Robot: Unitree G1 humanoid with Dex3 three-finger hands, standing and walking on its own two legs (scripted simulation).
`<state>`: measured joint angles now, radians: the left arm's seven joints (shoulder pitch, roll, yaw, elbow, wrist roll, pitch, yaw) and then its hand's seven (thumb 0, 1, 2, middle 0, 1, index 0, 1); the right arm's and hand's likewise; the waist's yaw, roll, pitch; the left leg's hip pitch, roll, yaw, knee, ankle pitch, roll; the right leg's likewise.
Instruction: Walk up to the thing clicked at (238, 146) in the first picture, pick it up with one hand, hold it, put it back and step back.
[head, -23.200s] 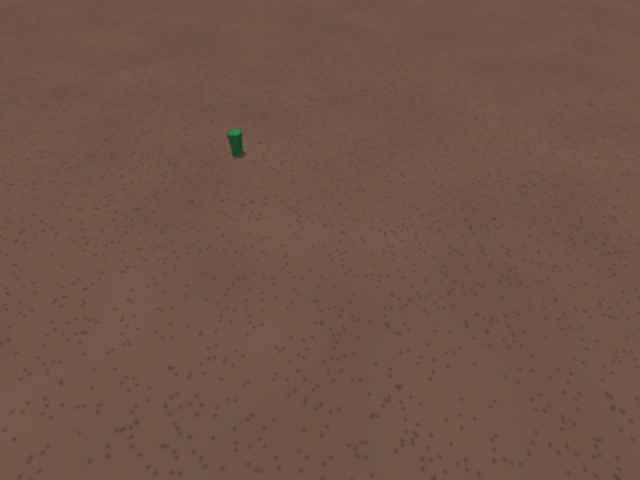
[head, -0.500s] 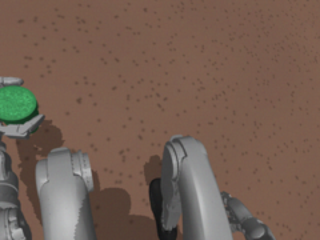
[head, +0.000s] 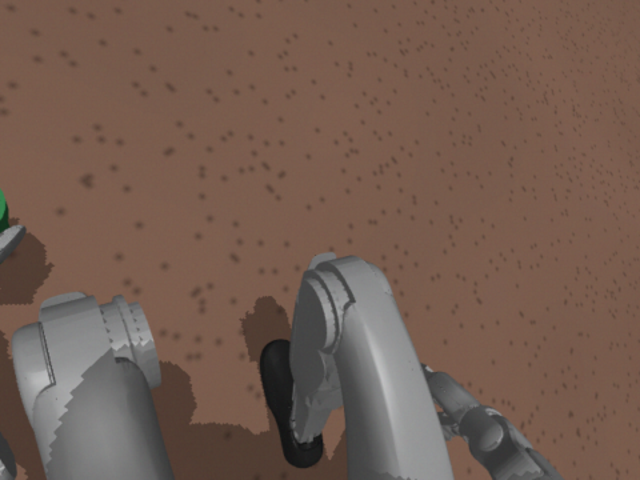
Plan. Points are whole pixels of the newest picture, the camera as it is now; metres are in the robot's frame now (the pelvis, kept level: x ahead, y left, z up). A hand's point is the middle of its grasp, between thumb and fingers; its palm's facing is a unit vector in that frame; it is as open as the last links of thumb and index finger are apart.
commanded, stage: lower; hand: left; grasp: from the side
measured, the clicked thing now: out of the picture +0.41 +0.29 -0.18
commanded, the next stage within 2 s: loosen in 0.80 s
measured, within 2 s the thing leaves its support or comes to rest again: rests again in 1.74 s
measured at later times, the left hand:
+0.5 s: hand out of the picture +0.42 +0.28 -0.17, palm faces +0.32 -0.95 -0.01, open 10.1 cm
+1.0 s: hand out of the picture +0.42 +0.28 -0.19, palm faces +0.33 -0.95 +0.00, open 10.1 cm
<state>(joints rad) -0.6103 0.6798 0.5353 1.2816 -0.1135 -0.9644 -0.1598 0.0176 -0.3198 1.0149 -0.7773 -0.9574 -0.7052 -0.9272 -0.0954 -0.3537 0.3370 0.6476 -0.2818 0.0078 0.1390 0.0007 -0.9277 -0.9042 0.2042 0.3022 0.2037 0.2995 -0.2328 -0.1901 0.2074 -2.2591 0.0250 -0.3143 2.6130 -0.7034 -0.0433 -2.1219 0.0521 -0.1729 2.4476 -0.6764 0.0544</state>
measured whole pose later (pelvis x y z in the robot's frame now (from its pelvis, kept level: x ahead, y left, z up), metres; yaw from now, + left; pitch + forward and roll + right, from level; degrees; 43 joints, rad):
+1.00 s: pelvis -0.01 +0.01 -0.01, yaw -4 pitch +12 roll -18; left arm -0.61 0.81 0.49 1.42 -0.09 -1.10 0.00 0.02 -0.32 1.01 -0.78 -0.95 -0.71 -0.92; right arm -0.18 -0.37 0.50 0.58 -0.36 0.01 0.15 0.00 -0.91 -0.90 0.21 0.30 0.20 0.30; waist -0.24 -0.28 0.31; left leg -2.22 0.03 -0.41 2.67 -0.71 -0.02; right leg -2.04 0.09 -0.24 2.42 -0.64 0.07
